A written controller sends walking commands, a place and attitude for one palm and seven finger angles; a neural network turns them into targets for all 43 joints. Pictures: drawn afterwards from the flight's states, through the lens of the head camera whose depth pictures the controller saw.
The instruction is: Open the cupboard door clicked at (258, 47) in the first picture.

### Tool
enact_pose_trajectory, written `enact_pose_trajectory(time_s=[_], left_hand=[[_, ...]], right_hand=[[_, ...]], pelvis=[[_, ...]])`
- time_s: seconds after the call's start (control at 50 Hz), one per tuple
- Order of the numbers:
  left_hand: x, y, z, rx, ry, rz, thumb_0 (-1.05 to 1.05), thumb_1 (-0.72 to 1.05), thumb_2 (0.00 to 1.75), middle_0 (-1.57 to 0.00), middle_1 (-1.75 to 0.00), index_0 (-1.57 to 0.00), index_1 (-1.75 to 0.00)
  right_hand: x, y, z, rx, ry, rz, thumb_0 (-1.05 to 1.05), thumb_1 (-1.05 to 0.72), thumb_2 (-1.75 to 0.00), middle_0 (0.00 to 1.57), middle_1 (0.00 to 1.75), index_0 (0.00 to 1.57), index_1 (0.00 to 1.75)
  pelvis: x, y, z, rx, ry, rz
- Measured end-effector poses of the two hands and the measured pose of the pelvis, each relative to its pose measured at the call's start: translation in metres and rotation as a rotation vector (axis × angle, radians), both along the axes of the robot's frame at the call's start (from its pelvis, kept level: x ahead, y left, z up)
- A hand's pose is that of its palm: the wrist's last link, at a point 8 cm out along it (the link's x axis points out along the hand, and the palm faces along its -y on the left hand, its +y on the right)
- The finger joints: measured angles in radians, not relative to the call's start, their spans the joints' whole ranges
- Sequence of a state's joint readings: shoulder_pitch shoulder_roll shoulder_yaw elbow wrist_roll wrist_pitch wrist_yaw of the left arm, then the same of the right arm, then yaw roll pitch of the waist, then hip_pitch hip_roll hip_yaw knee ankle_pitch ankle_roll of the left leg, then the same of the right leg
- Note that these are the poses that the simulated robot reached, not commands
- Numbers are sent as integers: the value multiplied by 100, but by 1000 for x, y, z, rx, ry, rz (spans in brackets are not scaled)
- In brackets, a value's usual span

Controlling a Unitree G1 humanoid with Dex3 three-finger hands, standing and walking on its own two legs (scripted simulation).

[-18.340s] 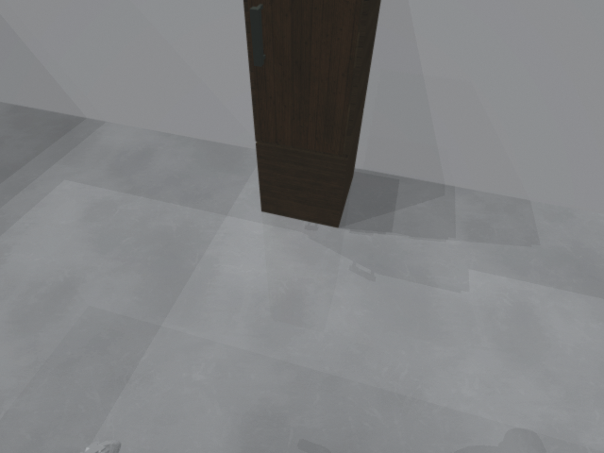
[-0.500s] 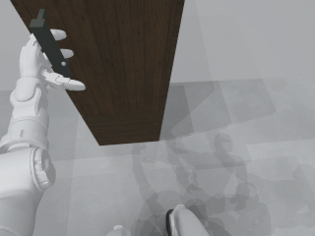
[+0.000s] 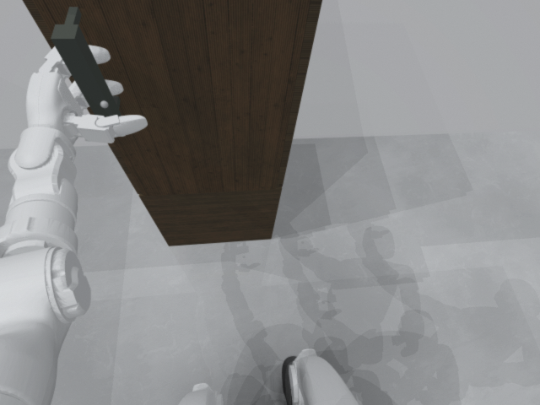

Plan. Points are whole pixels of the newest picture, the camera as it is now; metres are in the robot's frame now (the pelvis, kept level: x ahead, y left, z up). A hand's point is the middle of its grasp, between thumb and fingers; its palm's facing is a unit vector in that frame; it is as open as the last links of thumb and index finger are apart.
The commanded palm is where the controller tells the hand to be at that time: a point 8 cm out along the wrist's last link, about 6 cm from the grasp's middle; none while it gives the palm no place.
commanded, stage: close the thumb around the handle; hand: left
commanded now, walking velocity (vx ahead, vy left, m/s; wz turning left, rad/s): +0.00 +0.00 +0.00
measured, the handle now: (95, 75) +0.57 +0.19 +0.11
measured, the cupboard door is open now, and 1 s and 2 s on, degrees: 0 14 47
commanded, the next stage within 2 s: pull the door open along its arc in 0.42 s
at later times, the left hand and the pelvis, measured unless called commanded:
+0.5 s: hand (112, 104) +0.52 +0.17 +0.10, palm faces -0.01 -1.00 -0.01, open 5.8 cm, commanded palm +0.49 +0.22 +0.10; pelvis +0.01 +0.00 +0.00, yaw +0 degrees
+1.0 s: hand (119, 148) +0.45 +0.15 +0.10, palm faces -0.03 -1.00 +0.00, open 6.3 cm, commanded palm +0.39 +0.21 +0.10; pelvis +0.02 -0.01 +0.02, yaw -2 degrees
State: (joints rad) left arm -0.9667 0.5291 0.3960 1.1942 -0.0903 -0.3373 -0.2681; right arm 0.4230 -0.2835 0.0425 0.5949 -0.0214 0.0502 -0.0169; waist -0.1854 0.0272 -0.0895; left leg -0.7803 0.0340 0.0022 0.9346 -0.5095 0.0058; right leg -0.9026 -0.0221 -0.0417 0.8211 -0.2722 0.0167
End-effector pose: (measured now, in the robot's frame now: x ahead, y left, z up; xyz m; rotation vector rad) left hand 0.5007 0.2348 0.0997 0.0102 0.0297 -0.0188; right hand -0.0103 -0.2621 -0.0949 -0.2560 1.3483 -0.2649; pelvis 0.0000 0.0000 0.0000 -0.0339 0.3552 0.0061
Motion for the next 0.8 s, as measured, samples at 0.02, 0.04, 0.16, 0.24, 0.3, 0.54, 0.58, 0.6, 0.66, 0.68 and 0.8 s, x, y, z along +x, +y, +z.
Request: enact_pose_trajectory(time_s=[0.02,0.04,0.16,0.24,0.3,0.54,0.58,0.6,0.66,0.68,0.8], left_hand=[[1,0,0,0,2,-1,-1,-11,47,-33,-124,-32,-125],[2,0,-1,1,4,-2,-1,-6,49,-33,-124,-33,-125],[3,1,-2,0,0,-3,0,26,62,-35,-128,-35,-129],[3,0,-1,0,-3,-5,0,48,72,-37,-130,-36,-131],[3,-4,-2,1,-1,-17,0,62,78,-38,-132,-38,-133],[0,-10,-1,4,2,13,0,69,85,-37,-134,-37,-135],[0,-10,-1,4,2,14,0,69,85,-37,-135,-37,-135],[0,-10,-1,5,2,13,0,69,85,-37,-135,-37,-135],[-1,-10,-1,8,1,13,0,69,84,-37,-135,-37,-135],[-2,-10,-1,9,0,13,0,69,83,-37,-135,-36,-135],[-16,-12,-2,10,-11,11,0,69,78,-37,-135,-35,-135]], right_hand=[[0,1,0,0,1,-1,0,-90,-90,20,30,20,30],[0,1,0,0,2,-2,0,-90,-90,20,30,20,30],[-1,6,-1,8,12,-9,0,-90,-90,20,30,20,30],[-1,8,-1,15,19,-10,0,-90,-90,20,30,20,30],[1,9,-1,17,19,-12,0,-90,-90,20,30,20,30],[7,7,-3,28,-5,-7,0,-90,-90,20,30,20,30],[7,6,-4,28,-3,-4,0,-90,-90,20,30,20,30],[7,5,-4,28,-3,-5,0,-90,-90,20,30,20,30],[7,3,-3,25,-7,-12,0,-90,-90,20,30,20,30],[7,2,-3,25,-10,-14,0,-90,-90,20,30,20,30],[14,-2,0,35,-38,-31,0,-90,-90,20,30,20,30]], pelvis=[[0,0,0,-1,1,1],[1,1,0,-1,2,1],[4,3,0,-3,6,-1],[6,4,1,-4,5,-1],[7,4,1,-5,2,-1],[7,2,2,1,-4,0],[7,1,1,1,-6,-1],[7,0,1,2,-6,-1],[7,-1,2,4,-7,-6],[7,-2,2,5,-7,-8],[12,-4,6,10,-20,-24]])
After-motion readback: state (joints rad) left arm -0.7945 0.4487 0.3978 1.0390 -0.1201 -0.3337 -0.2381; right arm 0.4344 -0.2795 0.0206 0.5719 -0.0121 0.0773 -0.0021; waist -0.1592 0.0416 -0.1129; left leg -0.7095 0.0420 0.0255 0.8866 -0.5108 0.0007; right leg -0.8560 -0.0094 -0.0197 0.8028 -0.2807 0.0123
